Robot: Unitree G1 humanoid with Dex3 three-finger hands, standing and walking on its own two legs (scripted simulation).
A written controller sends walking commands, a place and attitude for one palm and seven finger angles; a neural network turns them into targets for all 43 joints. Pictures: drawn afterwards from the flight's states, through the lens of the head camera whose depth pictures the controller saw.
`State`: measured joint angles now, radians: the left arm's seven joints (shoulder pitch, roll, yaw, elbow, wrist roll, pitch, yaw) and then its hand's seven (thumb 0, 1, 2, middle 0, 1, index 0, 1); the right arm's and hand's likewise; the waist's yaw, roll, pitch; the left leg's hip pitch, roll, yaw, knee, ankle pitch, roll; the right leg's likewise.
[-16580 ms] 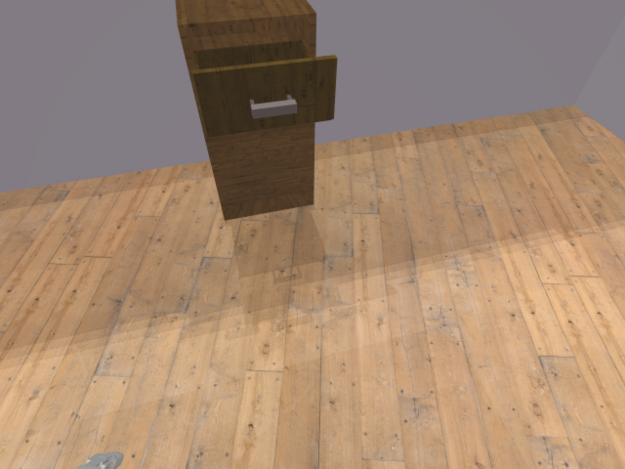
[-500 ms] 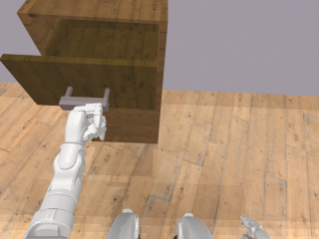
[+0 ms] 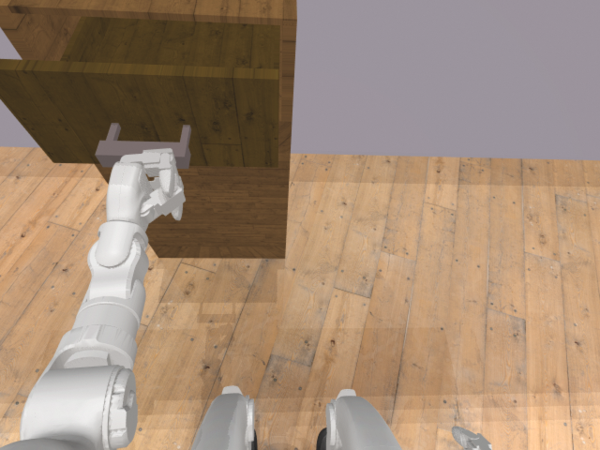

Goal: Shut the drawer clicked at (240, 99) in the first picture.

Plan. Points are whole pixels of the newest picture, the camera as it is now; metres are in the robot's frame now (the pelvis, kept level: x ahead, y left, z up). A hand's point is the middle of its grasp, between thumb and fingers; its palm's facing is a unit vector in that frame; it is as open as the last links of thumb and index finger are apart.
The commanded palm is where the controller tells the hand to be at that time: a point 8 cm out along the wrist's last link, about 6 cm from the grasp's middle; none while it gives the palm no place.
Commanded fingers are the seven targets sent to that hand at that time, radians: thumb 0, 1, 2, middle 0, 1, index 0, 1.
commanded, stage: push the drawer shut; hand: left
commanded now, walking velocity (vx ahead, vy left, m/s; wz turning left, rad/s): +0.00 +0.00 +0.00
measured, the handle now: (147, 142) +0.53 +0.21 +0.05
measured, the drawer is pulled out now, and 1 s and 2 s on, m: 0.11 0.00 0.00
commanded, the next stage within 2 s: pull the fist back off the drawer in 1.36 s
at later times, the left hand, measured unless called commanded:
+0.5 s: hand (184, 155) +0.51 +0.16 +0.05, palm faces -0.01 -1.00 -0.03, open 3.0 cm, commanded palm +0.50 +0.20 +0.05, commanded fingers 0.00 0.90 0.90 -1.40 -1.60 -1.40 -1.60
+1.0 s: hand (185, 127) +0.56 +0.16 +0.04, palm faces -0.02 -1.00 -0.03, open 3.0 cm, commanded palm +0.56 +0.19 +0.05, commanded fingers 0.00 0.90 0.90 -1.40 -1.60 -1.40 -1.60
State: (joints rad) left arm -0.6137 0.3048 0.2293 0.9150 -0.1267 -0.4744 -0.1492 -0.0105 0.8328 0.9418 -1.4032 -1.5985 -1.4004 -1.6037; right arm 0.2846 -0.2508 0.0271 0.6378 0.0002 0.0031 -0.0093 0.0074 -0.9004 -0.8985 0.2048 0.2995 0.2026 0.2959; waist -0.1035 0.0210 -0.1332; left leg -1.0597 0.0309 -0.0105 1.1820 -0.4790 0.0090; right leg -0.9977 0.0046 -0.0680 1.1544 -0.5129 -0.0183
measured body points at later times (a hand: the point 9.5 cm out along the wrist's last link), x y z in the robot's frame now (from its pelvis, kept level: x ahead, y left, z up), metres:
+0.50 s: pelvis +0.00 +0.01 -0.01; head +0.13 +0.03 +0.42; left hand +0.50 +0.21 +0.05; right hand +0.01 -0.26 -0.12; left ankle +0.04 +0.11 -0.64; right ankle +0.02 -0.11 -0.64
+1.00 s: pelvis +0.00 +0.01 -0.02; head +0.17 +0.04 +0.39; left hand +0.56 +0.22 +0.05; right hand -0.03 -0.25 -0.12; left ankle +0.04 +0.11 -0.64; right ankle +0.02 -0.11 -0.64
